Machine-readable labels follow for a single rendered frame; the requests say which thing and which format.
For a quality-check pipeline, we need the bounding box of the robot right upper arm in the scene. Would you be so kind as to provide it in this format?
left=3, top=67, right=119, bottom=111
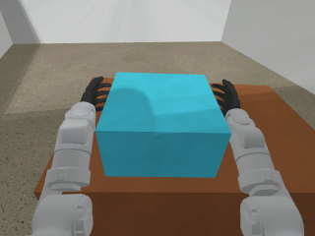
left=240, top=196, right=304, bottom=236

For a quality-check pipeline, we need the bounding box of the robot right forearm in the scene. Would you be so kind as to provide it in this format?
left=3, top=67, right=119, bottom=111
left=224, top=108, right=304, bottom=235

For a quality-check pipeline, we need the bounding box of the right robot hand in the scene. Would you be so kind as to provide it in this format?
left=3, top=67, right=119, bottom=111
left=211, top=79, right=241, bottom=118

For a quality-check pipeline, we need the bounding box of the robot left forearm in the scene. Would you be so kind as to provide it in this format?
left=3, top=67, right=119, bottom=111
left=31, top=101, right=96, bottom=234

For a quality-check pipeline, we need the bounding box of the left robot hand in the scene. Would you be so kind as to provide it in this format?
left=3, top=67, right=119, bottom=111
left=80, top=76, right=112, bottom=112

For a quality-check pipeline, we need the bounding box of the pedestal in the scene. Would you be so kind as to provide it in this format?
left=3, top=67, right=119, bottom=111
left=33, top=77, right=315, bottom=236

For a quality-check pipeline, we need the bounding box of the carton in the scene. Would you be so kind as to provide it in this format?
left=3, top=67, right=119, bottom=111
left=95, top=72, right=232, bottom=178

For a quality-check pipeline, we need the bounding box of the robot left upper arm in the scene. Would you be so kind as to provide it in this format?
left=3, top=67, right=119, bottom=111
left=26, top=194, right=94, bottom=236

